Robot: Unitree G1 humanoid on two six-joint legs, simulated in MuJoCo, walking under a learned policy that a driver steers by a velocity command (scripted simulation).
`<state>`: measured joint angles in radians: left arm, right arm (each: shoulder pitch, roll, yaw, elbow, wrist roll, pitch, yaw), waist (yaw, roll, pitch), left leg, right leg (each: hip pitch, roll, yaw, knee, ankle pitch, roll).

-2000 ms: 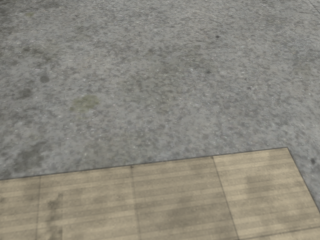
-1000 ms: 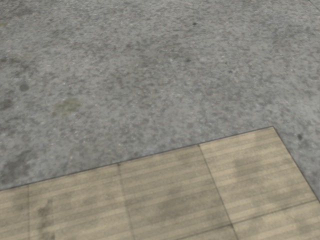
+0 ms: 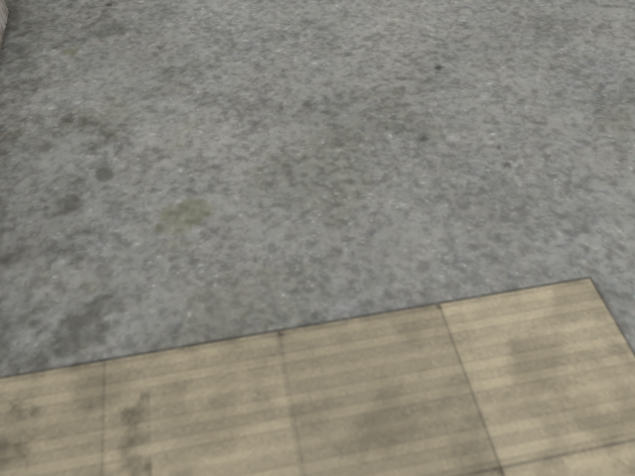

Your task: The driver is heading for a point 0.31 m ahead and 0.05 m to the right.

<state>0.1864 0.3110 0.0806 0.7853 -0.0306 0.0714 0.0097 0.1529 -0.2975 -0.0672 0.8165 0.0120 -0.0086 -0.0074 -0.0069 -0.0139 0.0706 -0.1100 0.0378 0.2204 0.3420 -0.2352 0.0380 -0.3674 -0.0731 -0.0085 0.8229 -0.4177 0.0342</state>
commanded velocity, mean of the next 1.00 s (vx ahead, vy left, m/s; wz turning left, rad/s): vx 0.18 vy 0.00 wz -0.27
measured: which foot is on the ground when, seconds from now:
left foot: down 0.00-0.16, up 0.18-0.56, down 0.58-1.00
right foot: up 0.00-0.14, down 0.16-0.58, up 0.60-0.84, down 0.86-1.00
